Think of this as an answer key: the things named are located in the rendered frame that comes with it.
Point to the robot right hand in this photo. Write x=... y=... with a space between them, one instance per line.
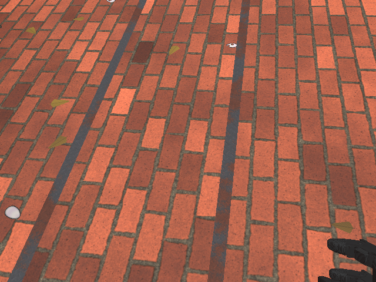
x=362 y=251

